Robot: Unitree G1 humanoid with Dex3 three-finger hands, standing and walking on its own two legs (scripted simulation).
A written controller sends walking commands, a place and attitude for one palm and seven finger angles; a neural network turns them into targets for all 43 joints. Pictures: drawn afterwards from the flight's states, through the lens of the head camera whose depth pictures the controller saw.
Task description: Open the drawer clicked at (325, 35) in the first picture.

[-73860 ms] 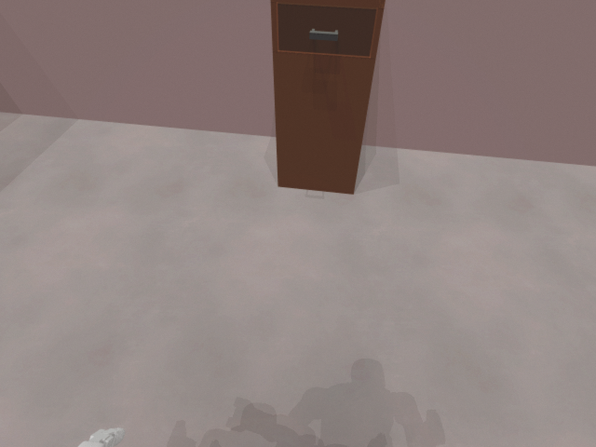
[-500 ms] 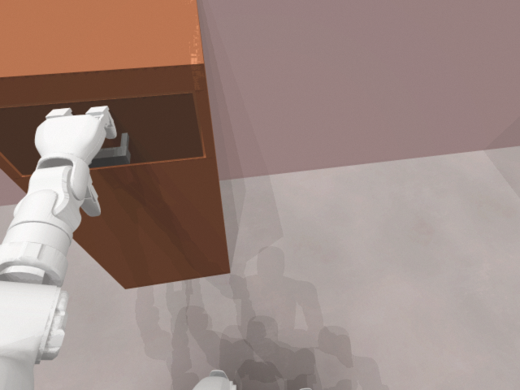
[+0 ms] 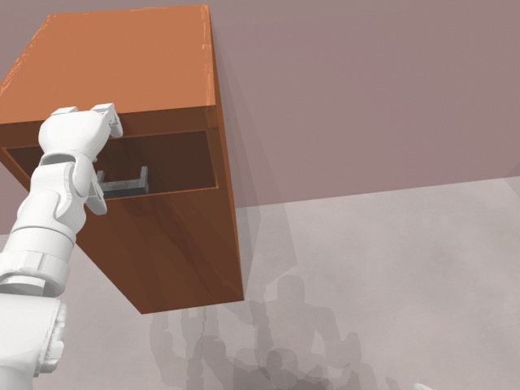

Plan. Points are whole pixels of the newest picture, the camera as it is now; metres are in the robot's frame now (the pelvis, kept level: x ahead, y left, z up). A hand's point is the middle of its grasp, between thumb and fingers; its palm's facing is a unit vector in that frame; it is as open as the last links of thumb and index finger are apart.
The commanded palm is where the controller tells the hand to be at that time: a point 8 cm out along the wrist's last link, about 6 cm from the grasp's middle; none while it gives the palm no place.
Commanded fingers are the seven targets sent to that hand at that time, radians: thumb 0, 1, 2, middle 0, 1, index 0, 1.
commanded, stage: lift the hand off the handle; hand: left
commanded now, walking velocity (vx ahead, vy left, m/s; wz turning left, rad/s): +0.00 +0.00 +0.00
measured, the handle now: (121, 181) +0.48 +0.29 +0.02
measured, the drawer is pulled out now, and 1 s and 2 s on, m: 0.00 0.00 0.00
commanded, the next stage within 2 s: draw the hand back to the body in 0.40 s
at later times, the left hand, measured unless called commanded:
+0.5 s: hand (82, 134) +0.44 +0.28 +0.17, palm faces -0.02 -0.02 -1.00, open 13.8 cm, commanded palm +0.42 +0.28 +0.22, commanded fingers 0.00 -0.50 0.30 -0.30 -1.20 -0.30 -1.20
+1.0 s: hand (49, 197) +0.33 +0.29 +0.16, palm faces +0.09 -0.04 -0.99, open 13.8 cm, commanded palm +0.30 +0.29 +0.22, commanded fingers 0.00 -0.50 0.30 -0.30 -1.20 -0.30 -1.20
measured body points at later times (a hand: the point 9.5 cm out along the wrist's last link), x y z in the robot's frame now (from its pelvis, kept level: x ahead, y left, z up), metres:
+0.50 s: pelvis +0.00 +0.00 +0.01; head +0.04 -0.02 +0.45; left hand +0.44 +0.28 +0.22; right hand +0.09 -0.27 -0.12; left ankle +0.01 +0.10 -0.72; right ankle -0.05 -0.12 -0.72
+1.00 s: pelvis +0.00 +0.00 +0.01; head +0.01 -0.02 +0.46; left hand +0.32 +0.29 +0.21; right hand +0.21 -0.22 -0.09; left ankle +0.01 +0.10 -0.72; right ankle -0.05 -0.12 -0.72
